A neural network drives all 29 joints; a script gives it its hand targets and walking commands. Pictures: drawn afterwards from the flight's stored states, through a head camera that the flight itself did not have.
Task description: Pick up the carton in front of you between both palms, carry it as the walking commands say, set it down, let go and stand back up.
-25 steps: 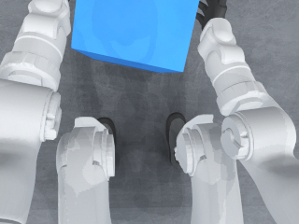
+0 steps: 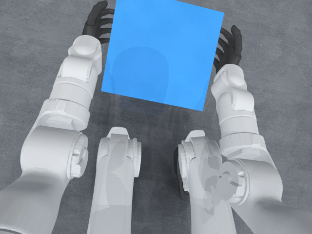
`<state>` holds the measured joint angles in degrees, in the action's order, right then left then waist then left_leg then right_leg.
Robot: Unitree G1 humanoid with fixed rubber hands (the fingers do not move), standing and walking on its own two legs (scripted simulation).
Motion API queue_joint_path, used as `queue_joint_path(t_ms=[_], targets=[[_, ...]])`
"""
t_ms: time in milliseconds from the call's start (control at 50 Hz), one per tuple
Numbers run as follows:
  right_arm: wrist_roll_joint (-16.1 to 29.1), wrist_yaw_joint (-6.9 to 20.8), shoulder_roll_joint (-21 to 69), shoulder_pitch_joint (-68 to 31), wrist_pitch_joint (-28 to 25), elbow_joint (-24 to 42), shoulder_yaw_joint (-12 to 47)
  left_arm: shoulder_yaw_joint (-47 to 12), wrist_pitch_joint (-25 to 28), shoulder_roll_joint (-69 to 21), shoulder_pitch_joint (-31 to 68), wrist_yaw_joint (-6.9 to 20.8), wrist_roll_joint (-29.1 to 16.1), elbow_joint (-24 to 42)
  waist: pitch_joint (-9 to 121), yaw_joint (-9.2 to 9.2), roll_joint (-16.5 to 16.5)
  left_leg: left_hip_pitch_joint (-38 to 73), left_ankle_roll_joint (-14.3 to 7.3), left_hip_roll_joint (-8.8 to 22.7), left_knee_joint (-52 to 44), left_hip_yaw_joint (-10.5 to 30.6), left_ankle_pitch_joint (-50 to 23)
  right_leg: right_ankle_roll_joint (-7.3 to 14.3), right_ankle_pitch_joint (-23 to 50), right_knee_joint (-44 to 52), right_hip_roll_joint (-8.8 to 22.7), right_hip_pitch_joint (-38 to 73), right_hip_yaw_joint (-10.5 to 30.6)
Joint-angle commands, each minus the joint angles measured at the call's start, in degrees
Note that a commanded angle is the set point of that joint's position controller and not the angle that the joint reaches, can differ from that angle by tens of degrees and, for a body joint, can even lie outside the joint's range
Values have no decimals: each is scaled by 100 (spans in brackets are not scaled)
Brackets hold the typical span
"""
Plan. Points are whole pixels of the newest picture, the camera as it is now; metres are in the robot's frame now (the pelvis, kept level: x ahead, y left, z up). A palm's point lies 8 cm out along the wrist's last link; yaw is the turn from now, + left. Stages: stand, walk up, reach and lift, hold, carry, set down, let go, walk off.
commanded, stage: reach and lift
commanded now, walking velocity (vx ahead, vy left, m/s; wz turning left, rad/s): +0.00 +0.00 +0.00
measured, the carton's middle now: (157, 63) +0.50 +0.02 -0.18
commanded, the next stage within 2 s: none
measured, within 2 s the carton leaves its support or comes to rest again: neither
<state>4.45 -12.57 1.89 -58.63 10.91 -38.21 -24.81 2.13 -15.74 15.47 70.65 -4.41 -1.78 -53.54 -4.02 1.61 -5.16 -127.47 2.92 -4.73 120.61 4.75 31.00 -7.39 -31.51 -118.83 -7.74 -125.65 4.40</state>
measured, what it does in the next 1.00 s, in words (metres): rises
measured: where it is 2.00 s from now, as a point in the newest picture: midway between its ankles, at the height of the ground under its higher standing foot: (150, 182)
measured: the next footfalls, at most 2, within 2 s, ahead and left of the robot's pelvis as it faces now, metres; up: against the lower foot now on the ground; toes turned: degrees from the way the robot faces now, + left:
none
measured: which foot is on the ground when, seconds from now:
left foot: down 0.00-1.00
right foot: down 0.00-1.00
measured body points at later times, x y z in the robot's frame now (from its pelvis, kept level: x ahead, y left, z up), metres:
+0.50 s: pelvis +0.02 -0.01 +0.13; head +0.25 +0.03 +0.51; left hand +0.49 +0.17 +0.05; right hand +0.48 -0.13 +0.06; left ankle +0.12 +0.13 -0.36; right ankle +0.12 -0.14 -0.36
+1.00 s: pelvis +0.07 +0.00 +0.27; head +0.19 +0.02 +0.70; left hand +0.44 +0.17 +0.21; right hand +0.45 -0.13 +0.23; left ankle +0.11 +0.13 -0.36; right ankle +0.12 -0.14 -0.36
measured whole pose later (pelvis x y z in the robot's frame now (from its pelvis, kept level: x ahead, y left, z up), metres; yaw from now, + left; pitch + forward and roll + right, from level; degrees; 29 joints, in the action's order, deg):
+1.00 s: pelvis +0.07 +0.00 +0.27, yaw +4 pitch +26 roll +0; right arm -7.6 -6.6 8.1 -28.7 14.2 -35.0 -21.6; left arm 15.5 -16.5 -1.8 32.3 -3.9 9.2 -41.5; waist 12.9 1.4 -1.2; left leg -68.5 1.9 -5.2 68.0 7.1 25.5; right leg -2.8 -26.7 -67.9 -5.9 -67.4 7.9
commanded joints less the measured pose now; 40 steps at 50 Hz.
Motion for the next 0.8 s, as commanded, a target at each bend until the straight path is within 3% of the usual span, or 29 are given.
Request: queue_joint_path(t_ms=[0, 40, 80, 180, 280, 340, 500, 640, 780], targets=[[-312, 1550, 5185, -4449, 414, 165, 2579, -1256, 15, -6643, 3220, 1490, -140, 958, 6268, 209, 1451, 3993, -161, -333, -2126, -851, -48, 555, 201, 1613, -334, 2647, -1264], [-613, 1614, 5237, -4364, 485, -72, 2205, -998, -26, -6769, 3255, 1594, 27, 701, 6018, 369, 1472, 3812, -147, -340, -2276, -826, 214, 605, 59, 1796, -332, 2648, -1240], [-813, 1681, 5306, -4334, 524, -194, 2000, -697, -35, -6829, 3199, 1645, 202, 488, 6077, 400, 1431, 3860, -148, -365, -2391, -815, 175, 606, 114, 1954, -332, 2783, -1197], [-873, 1860, 5748, -4266, 564, -144, 2191, -101, -6, -6926, 2626, 1710, 526, 104, 6464, 108, 897, 4220, -244, -442, -2735, -868, -398, 463, 489, 2443, -337, 3389, -1104], [-565, 1997, 6248, -3754, 621, 113, 2867, -493, 23, -7111, 2398, 1676, 446, 672, 7340, -139, 552, 5033, -275, -491, -3048, -866, -1221, 339, 1147, 2819, -367, 4129, -1040], [-314, 2009, 6436, -3350, 648, 301, 3360, -994, 18, -7277, 2272, 1623, 241, 1189, 7711, -220, 572, 5546, -238, -501, -3229, -869, -1601, 305, 1465, 3020, -381, 4551, -980], [-132, 1936, 6412, -2438, 601, 485, 3889, -1813, -25, -7554, 1676, 1577, -127, 1925, 7349, -128, 938, 6358, -95, -497, -3863, -803, -1711, 391, 1531, 3640, -365, 5295, -805], [-374, 1976, 6418, -1560, 555, 145, 3700, -1696, 0, -7866, 755, 1556, -48, 1599, 6274, 61, 989, 6902, -70, -482, -4643, -611, -1520, 490, 1366, 4442, -307, 5868, -667], [-470, 2097, 6563, -987, 481, 97, 3731, -1489, 144, -7886, 116, 1488, 185, 1529, 5701, -55, 696, 7705, -164, -430, -5480, -397, -1699, 499, 1551, 5299, -225, 6743, -490]])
